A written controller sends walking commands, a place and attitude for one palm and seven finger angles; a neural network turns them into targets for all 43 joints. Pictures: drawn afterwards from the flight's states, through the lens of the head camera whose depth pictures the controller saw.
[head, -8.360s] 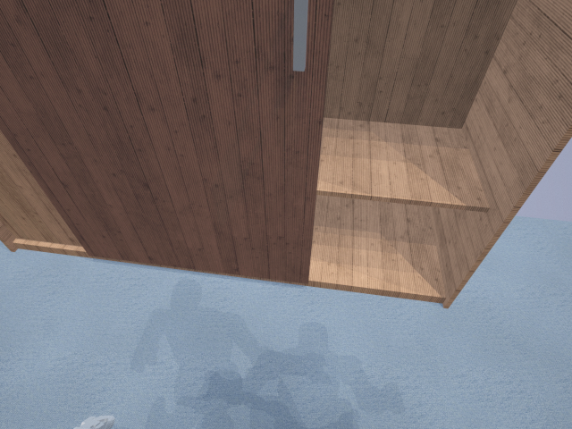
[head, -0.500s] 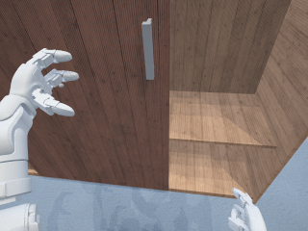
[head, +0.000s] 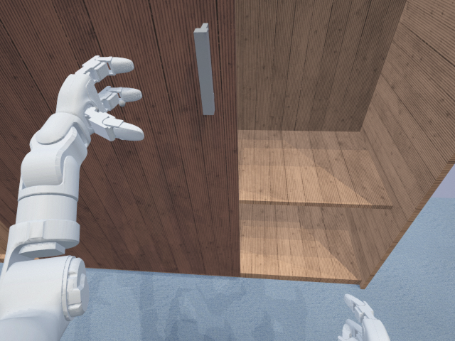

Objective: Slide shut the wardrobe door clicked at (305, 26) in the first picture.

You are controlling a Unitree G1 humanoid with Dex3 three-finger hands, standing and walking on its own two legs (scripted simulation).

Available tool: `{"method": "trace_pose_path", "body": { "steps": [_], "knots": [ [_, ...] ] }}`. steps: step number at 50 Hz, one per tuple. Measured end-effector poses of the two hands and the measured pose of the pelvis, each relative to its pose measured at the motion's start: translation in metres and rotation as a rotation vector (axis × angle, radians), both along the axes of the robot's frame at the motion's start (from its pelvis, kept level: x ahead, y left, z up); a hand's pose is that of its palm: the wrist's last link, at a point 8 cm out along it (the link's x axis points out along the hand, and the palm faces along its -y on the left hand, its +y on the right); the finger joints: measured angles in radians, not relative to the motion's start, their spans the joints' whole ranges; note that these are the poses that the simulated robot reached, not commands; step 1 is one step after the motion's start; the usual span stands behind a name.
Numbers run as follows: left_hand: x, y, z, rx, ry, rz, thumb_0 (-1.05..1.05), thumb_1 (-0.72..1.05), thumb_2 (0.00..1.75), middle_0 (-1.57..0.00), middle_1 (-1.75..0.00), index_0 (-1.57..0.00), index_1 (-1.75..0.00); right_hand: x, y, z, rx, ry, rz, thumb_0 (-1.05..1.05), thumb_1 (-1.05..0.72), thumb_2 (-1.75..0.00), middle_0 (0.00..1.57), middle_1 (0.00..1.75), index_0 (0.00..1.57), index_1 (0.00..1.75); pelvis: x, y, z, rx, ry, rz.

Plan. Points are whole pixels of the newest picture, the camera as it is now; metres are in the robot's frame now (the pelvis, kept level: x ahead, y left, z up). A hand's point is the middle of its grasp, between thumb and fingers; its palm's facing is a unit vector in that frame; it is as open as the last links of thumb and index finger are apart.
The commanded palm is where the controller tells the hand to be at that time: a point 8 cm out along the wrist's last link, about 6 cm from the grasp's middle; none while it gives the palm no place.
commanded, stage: move the hooked fingers beside the handle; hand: left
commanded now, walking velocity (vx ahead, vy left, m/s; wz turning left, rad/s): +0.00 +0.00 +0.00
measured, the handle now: (207, 70) +0.55 +0.07 +0.25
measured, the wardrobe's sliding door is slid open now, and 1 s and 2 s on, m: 0.54 0.54 0.54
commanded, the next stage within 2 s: feel for the door with the fingertips in 1.30 s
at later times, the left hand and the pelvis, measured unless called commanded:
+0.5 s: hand (166, 80) +0.48 +0.13 +0.26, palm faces -0.02 -1.00 -0.01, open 14.0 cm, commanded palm +0.47 +0.19 +0.25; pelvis +0.01 +0.01 +0.00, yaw -2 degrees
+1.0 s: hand (163, 85) +0.48 +0.14 +0.25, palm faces +0.00 -1.00 -0.02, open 14.0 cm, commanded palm +0.48 +0.19 +0.25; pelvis +0.02 +0.01 +0.00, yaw -2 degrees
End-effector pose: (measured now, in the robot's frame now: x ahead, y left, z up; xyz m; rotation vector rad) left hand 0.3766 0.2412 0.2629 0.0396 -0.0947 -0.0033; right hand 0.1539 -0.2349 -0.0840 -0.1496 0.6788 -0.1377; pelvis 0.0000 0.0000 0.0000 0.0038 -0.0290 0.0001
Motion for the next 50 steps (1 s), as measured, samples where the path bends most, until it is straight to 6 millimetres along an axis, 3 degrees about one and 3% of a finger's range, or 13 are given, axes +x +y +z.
{"method": "trace_pose_path", "body": {
  "steps": [18,32,40,50],
  "knots": [
    [0.068,-0.039,-0.007,-0.021,0.053,-0.007,-0.02,-0.51,0.3,-0.3,-1.2,-0.31,-1.2,-0.06,-0.016,-0.019,-0.027,0.163,-0.11,0.01,-0.9,-0.9,0.2,0.3,0.2,0.3,0.005,0.005,0.0,-0.002,0.05,-0.023],
    [0.103,-0.06,-0.009,-0.033,0.054,-0.012,-0.02,-0.5,0.3,-0.3,-1.2,-0.31,-1.2,-0.104,-0.019,-0.03,-0.023,0.29,-0.177,0.01,-0.9,-0.9,0.2,0.3,0.2,0.3,0.016,0.008,0.0,-0.001,0.09,-0.046],
    [0.1,-0.049,-0.013,-0.03,0.042,0.001,-0.02,-0.5,0.31,-0.3,-1.2,-0.31,-1.2,-0.102,-0.019,-0.029,-0.01,0.291,-0.192,0.01,-0.9,-0.9,0.2,0.3,0.2,0.3,0.021,0.007,0.001,-0.001,0.086,-0.055],
    [0.088,-0.043,-0.013,-0.019,0.047,-0.001,-0.02,-0.51,0.3,-0.3,-1.2,-0.3,-1.2,-0.068,-0.02,-0.023,-0.033,0.227,-0.132,0.01,-0.9,-0.9,0.2,0.3,0.2,0.3,0.017,0.007,0.0,-0.006,0.076,-0.027]
  ]
}}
